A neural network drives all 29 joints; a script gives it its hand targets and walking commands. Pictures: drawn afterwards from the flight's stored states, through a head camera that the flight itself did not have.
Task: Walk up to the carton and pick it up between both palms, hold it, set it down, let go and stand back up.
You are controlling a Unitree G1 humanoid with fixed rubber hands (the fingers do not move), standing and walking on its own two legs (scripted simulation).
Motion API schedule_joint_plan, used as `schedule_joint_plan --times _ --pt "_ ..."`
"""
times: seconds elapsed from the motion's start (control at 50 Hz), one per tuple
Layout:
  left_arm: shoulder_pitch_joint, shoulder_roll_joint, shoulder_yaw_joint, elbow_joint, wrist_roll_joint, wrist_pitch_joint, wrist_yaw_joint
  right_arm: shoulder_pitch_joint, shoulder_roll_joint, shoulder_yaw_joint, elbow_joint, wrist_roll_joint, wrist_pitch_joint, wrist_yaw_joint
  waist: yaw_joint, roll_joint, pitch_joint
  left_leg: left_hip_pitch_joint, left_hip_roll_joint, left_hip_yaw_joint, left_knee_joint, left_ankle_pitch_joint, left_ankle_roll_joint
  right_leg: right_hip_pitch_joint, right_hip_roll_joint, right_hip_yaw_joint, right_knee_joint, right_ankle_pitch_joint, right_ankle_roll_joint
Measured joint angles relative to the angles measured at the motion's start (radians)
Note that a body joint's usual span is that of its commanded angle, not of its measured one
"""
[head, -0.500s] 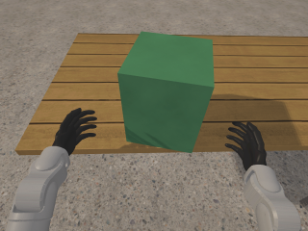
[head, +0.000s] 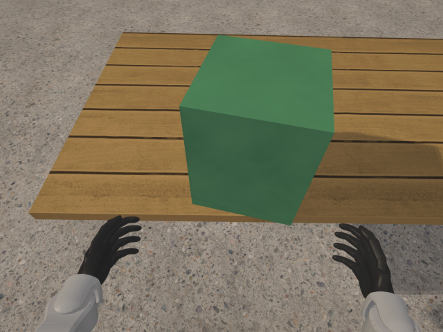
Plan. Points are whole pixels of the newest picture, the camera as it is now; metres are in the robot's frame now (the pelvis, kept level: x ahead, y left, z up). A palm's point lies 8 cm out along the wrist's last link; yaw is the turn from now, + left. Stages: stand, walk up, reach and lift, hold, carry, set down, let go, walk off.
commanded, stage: set down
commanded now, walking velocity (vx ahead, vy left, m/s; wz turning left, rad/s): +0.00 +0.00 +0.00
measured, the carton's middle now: (255, 133) +0.43 -0.02 +0.12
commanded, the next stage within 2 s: let go in 1.00 s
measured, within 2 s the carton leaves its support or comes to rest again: neither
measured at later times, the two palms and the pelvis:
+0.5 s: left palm (104, 309) +0.15 +0.22 -0.04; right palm (363, 320) +0.16 -0.21 -0.04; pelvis -0.01 +0.00 +0.00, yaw +0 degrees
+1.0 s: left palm (113, 315) +0.15 +0.22 -0.09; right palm out of the picture +0.14 -0.23 -0.08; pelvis +0.00 -0.01 +0.00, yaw -1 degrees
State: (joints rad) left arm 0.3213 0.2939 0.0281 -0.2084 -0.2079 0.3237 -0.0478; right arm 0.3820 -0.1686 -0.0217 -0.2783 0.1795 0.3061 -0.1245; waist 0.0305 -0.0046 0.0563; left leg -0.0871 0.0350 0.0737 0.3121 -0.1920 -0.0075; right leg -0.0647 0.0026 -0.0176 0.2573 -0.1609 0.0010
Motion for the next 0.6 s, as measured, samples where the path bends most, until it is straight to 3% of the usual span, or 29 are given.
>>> schedule_joint_plan --times 0.22,0.6 --pt "0.029 -0.018 -0.024 0.128 0.05 -0.044 0.033 0.012 0.015 -0.012 0.175 -0.047 -0.093 0.052 0.01 -0.005 0.011 -0.015 0.001 0.01 0.005 0.002 0.001 -0.029 0.001 0.01 0.025 -0.005 -0.002" --pt "-0.013 -0.041 -0.054 0.45 0.111 -0.147 0.042 -0.061 0.03 -0.011 0.607 -0.157 -0.333 0.105 0.001 -0.004 0.007 -0.015 0.003 0.007 0.025 -0.005 -0.001 -0.038 0.002 0.008 0.067 -0.025 -0.006"
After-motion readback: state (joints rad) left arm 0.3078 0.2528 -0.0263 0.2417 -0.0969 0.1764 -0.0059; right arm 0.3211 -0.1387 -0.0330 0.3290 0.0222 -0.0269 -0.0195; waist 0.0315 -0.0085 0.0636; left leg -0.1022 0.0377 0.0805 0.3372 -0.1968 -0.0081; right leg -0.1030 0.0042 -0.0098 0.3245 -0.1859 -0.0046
